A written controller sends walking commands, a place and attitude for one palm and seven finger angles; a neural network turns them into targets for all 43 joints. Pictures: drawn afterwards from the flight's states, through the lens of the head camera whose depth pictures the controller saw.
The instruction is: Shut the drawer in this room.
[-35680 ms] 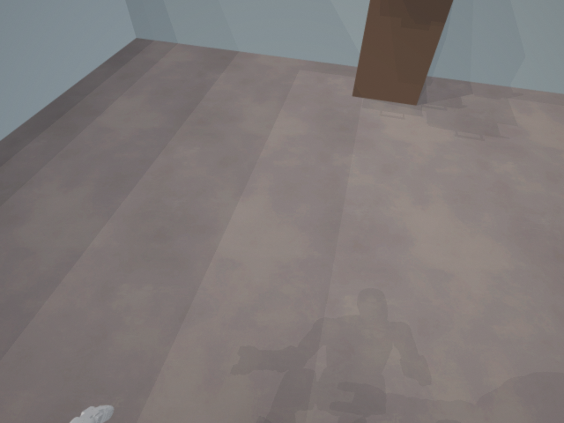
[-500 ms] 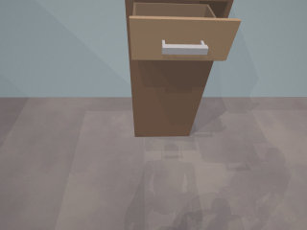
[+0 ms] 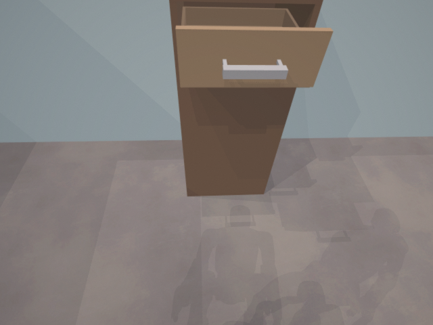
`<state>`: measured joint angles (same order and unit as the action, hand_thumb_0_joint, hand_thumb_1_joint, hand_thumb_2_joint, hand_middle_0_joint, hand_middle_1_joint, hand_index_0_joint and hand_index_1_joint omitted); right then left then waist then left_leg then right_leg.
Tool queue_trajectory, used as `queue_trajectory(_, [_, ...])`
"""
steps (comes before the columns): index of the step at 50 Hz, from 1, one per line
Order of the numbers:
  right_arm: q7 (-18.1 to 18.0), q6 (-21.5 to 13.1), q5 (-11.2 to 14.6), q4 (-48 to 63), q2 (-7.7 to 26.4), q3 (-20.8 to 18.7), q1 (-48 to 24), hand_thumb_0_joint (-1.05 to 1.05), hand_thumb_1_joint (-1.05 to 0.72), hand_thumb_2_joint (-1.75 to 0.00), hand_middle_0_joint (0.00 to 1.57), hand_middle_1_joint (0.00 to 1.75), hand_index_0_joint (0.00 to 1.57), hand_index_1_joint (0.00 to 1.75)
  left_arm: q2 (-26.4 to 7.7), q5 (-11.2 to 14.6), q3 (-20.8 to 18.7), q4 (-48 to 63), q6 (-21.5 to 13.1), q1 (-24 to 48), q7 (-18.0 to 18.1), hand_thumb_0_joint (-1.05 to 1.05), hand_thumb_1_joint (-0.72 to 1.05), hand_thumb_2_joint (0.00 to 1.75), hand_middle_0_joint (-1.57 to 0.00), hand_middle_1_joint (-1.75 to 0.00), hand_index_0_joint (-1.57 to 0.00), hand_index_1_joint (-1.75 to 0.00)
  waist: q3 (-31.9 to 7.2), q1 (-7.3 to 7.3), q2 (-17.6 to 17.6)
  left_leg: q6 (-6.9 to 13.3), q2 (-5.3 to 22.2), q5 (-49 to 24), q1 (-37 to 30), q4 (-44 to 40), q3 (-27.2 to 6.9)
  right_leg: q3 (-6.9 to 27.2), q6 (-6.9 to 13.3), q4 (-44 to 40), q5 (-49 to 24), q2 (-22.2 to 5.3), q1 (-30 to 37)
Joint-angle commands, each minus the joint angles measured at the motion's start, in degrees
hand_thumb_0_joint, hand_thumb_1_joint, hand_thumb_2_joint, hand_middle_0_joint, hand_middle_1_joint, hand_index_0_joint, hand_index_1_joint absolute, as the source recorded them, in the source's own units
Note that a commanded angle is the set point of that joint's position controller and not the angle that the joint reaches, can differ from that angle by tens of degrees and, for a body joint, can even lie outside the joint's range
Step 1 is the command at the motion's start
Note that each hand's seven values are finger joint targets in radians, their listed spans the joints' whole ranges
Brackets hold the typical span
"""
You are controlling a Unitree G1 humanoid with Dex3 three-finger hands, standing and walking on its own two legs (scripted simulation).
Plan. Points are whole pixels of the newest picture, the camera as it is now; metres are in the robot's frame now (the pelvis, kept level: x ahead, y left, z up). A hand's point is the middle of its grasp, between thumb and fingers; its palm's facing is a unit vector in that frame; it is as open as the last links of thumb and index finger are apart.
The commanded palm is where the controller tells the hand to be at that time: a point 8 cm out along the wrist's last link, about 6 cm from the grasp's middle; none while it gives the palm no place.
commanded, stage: look at it before walking up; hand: left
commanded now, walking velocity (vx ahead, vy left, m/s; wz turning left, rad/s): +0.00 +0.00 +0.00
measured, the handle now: (253, 67) +0.69 -0.04 +0.13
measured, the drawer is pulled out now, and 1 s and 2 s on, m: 0.17 0.17 0.17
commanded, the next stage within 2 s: walk to a spot facing it in 0.36 s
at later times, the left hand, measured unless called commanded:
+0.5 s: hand out of the picture -0.03 +0.14 -0.18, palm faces +0.06 -0.99 -0.14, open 7.4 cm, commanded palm none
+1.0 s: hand out of the picture +0.07 +0.13 -0.16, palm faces -0.11 -0.95 -0.29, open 7.4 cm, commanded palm none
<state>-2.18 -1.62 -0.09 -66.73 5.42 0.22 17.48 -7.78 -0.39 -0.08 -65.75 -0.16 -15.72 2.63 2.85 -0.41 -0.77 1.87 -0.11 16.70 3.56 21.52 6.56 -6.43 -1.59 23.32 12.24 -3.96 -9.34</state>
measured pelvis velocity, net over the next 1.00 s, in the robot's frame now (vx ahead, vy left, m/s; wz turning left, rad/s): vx -0.02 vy -0.07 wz -0.21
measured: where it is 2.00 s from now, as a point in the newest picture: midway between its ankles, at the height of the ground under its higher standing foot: outside the picture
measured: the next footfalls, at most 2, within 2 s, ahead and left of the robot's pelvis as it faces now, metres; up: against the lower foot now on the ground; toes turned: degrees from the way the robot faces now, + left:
left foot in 1.48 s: +0.02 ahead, +0.07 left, +0.00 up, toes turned +2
right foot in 1.96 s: +0.06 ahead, -0.16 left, +0.00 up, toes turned -2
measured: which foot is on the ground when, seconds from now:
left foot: down 0.00-0.86, up 0.88-1.00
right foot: down 0.00-1.00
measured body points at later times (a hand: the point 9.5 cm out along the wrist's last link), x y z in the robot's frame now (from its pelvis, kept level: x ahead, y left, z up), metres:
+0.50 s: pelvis -0.01 +0.00 +0.00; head +0.01 +0.00 +0.45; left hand -0.03 +0.20 -0.17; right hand -0.02 -0.21 -0.16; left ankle -0.05 +0.09 -0.74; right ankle +0.00 -0.13 -0.74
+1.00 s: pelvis -0.02 -0.07 -0.01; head +0.03 -0.11 +0.43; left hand +0.08 +0.18 -0.14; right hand +0.01 -0.32 -0.18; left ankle -0.04 +0.10 -0.66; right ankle -0.01 -0.12 -0.74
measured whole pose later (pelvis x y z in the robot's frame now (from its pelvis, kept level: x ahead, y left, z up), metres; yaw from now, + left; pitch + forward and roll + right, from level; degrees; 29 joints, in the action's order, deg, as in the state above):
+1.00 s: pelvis -0.02 -0.07 -0.01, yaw -12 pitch +0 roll +2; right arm -1.2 2.9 -0.9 -57.5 12.9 -4.1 7.5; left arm -10.3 -0.7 -4.1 -55.5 0.8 -11.2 0.9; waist 7.3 -1.4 2.3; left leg -2.8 3.9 23.9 25.2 65.3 1.8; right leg -3.5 5.5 32.2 15.4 2.1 -16.9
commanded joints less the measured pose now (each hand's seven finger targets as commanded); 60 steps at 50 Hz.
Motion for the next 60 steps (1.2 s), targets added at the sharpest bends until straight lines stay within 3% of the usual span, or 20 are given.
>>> queue_trajectory(1, [-0.55,-0.41,0.01,0.95,5.06,-1.05,4.85,0.0,-0.9,-0.9,0.2,0.3,0.2,0.3,-3.67,-0.05,-0.32,0.59,-0.51,-5.14,-0.04,0.0,0.9,0.9,-0.2,-0.3,-0.2,-0.3,2.65,-0.07,0.4,-0.51,7.43,-15.67,5.34,-4.67,-6.14,3.79,1.52,-2.48,-10.43,-4.17,1.9])
queue_trajectory(23, [-0.5,-0.65,-0.05,1.31,5.17,-1.11,4.84,0.0,-0.9,-0.9,0.2,0.3,0.2,0.3,-3.18,-0.14,-0.4,0.41,-0.85,-6.12,-0.07,0.0,0.9,0.9,-0.2,-0.3,-0.2,-0.3,2.4,0.01,1.03,-0.44,7.08,-13.02,5.7,-5.09,-6.62,3.87,1.66,-3.46,-8.92,-4.23,1.72])
queue_trajectory(28, [-1.28,0.59,-0.25,2.02,6.72,-2.38,3.65,0.0,-0.9,-0.9,0.2,0.3,0.2,0.3,-4.3,-0.33,-2.04,1.95,0.7,-3.34,-0.67,0.0,0.9,0.9,-0.2,-0.3,-0.2,-0.3,3.5,0.34,2.76,-0.21,9.65,-11.99,4.64,-2.26,-5.22,5.35,1.99,1.22,-9.42,-2.77,-4.3])
queue_trajectory(31, [-1.57,1.11,-0.45,3.84,9.03,-3.71,2.56,0.0,-0.9,-0.9,0.2,0.3,0.2,0.3,-4.7,-0.6,-3.27,4.27,1.57,-1.07,-1.39,0.0,0.9,0.9,-0.2,-0.3,-0.2,-0.3,2.94,0.44,5.16,1.84,13.63,-10.35,4.64,-2.98,-7.74,4.66,1.75,8.62,-5.01,-0.37,-8.86])
queue_trajectory(34, [-1.65,1.1,-0.97,5.99,10.93,-4.97,1.46,0.0,-0.9,-0.9,0.2,0.3,0.2,0.3,-4.15,-1.04,-4.29,7.55,2.62,0.64,-1.96,0.0,0.9,0.9,-0.2,-0.3,-0.2,-0.3,3.09,0.89,10.21,7.74,20.68,-16.84,2.94,-4.43,-10.7,3.72,1.17,25.28,13.11,1.06,-17.21])
queue_trajectory(36, [-1.29,1.09,-1.33,7.13,11.42,-5.44,0.48,0.0,-0.9,-0.9,0.2,0.3,0.2,0.3,-3.9,-1.14,-4.74,9.22,2.55,1.88,-2.19,0.0,0.9,0.9,-0.2,-0.3,-0.2,-0.3,2.04,0.79,8.41,9.4,22.22,-23.04,1.65,-2.2,-9.24,4.28,1.42,28.7,16.59,0.34,-18.67])
queue_trajectory(39, [-0.73,1.38,-1.54,8.7,13.0,-6.11,-2.93,0.0,-0.9,-0.9,0.2,0.3,0.2,0.3,-3.79,-0.96,-4.91,10.18,2.04,0.26,-2.72,0.0,0.9,0.9,-0.2,-0.3,-0.2,-0.3,1.32,-0.49,7.99,6.53,20.75,-25.96,3.71,2.75,-3.8,2.06,1.34,20.58,12.46,0.77,-12.3])
queue_trajectory(40, [-0.52,1.53,-1.41,9.18,13.38,-6.25,-3.73,0.0,-0.9,-0.9,0.2,0.3,0.2,0.3,-4.46,-0.94,-5.18,9.94,1.77,-1.57,-2.83,0.0,0.9,0.9,-0.2,-0.3,-0.2,-0.3,0.24,-1.48,6.84,4.59,19.58,-24.13,5.13,6.29,-1.55,1.35,1.37,14.61,7.1,1.21,-7.91])
queue_trajectory(41, [-0.27,1.73,-1.05,9.85,13.75,-6.37,-4.37,0.0,-0.9,-0.9,0.2,0.3,0.2,0.3,-6.31,-1.0,-5.37,9.35,1.27,-4.7,-2.87,0.0,0.9,0.9,-0.2,-0.3,-0.2,-0.3,-1.41,-3.04,2.48,1.81,16.85,-20.78,6.92,13.68,1.29,1.79,1.56,6.21,-2.65,1.06,-2.56])
queue_trajectory(42, [0.1,1.97,-0.49,11.48,11.07,-6.0,-3.28,0.0,-0.9,-0.9,0.2,0.3,0.2,0.3,-12.29,-1.47,-6.39,9.19,0.37,-7.22,-2.24,0.0,0.9,0.9,-0.2,-0.3,-0.2,-0.3,-3.26,-3.65,-13.11,-2.68,10.4,-4.53,17.51,28.27,5.46,18.23,5.63,-1.8,-19.96,-9.43,5.88])
queue_trajectory(43, [0.34,2.41,-0.2,14.24,9.43,-5.33,-6.69,0.0,-0.9,-0.9,0.2,0.3,0.2,0.3,-15.74,-0.45,-6.65,8.79,0.42,-9.14,-1.69,0.0,0.9,0.9,-0.2,-0.3,-0.2,-0.3,-2.71,-4.72,-18.43,-4.7,3.6,19.84,24.49,39.5,1.59,29.58,12.81,-3.56,-36.75,-18.59,4.67])
queue_trajectory(44, [0.0,3.35,-0.26,14.59,10.1,-5.31,-9.27,0.0,-0.9,-0.9,0.2,0.3,0.2,0.3,-15.08,-0.17,-6.79,9.4,0.55,-8.41,-1.17,0.0,0.9,0.9,-0.2,-0.3,-0.2,-0.3,-3.26,-4.84,-14.77,-4.33,4.27,20.14,25.25,44.31,-5.7,31.43,13.98,-5.73,-29.27,-17.48,1.83])
queue_trajectory(45, [0.12,3.45,-0.4,14.71,10.76,-5.53,-9.78,0.0,-0.9,-0.9,0.2,0.3,0.2,0.3,-14.75,-0.34,-6.87,10.55,0.81,-4.17,-1.04,0.0,0.9,0.9,-0.2,-0.3,-0.2,-0.3,-1.27,-3.18,-10.54,-4.29,4.92,15.72,28.06,47.54,-7.57,30.81,14.3,-5.87,-19.94,-15.96,1.16])
queue_trajectory(46, [0.37,3.45,-0.7,14.09,11.46,-5.59,-9.58,0.0,-0.9,-0.9,0.2,0.3,0.2,0.3,-13.39,-0.13,-6.68,11.96,0.97,-0.69,-0.91,0.0,0.9,0.9,-0.2,-0.3,-0.2,-0.3,-1.28,-1.94,-5.27,-4.55,6.18,10.13,28.59,48.07,-8.04,27.4,12.87,-5.25,-15.86,-13.54,1.12])
queue_trajectory(47, [0.67,3.46,-0.98,13.44,11.32,-5.37,-9.08,0.0,-0.9,-0.9,0.2,0.3,0.2,0.3,-13.0,-0.15,-6.34,12.79,0.65,0.35,-1.07,0.0,0.9,0.9,-0.2,-0.3,-0.2,-0.3,-2.47,-1.46,-3.34,-4.86,5.94,6.58,28.0,47.97,-7.8,24.53,11.41,-4.99,-15.38,-11.51,1.06])
queue_trajectory(50, [0.86,3.76,-1.12,11.15,11.32,-4.81,-5.82,0.0,-0.9,-0.9,0.2,0.3,0.2,0.3,-12.0,-0.35,-5.43,12.63,-0.43,-0.45,-1.14,0.0,0.9,0.9,-0.2,-0.3,-0.2,-0.3,-6.32,-0.63,-3.84,-5.01,4.41,1.97,26.96,47.18,-8.4,18.77,7.51,-4.63,-19.24,-8.72,3.99])
queue_trajectory(53, [1.02,4.07,-0.93,9.61,11.19,-4.21,-4.2,0.0,-0.9,-0.9,0.2,0.3,0.2,0.3,-10.82,-0.54,-4.48,12.05,-1.03,-0.77,-0.96,0.0,0.9,0.9,-0.2,-0.3,-0.2,-0.3,-5.59,0.12,-4.03,-4.88,3.68,-0.12,24.57,42.11,-9.44,15.13,4.7,-6.32,-16.22,-7.44,3.04])
queue_trajectory(55, [1.1,3.68,-0.73,9.52,13.33,-4.24,-5.41,0.0,-0.9,-0.9,0.2,0.3,0.2,0.3,-12.73,-0.71,-4.33,11.8,-1.75,-0.12,-1.03,0.0,0.9,0.9,-0.2,-0.3,-0.2,-0.3,-4.3,-0.06,-4.06,-4.4,3.69,1.43,22.21,35.29,-9.79,14.05,5.28,-7.45,-14.72,-7.75,2.9])
queue_trajectory(60, [1.32,3.78,-0.41,9.19,11.14,-3.15,-8.06,0.0,-0.9,-0.9,0.2,0.3,0.2,0.3,-11.8,-0.65,-3.59,9.84,-1.31,-2.79,-0.95,0.0,0.9,0.9,-0.2,-0.3,-0.2,-0.3,-0.31,-1.88,-5.28,-4.22,3.07,5.89,21.16,29.64,-8.0,13.19,8.87,-7.62,-18.93,-11.94,2.7])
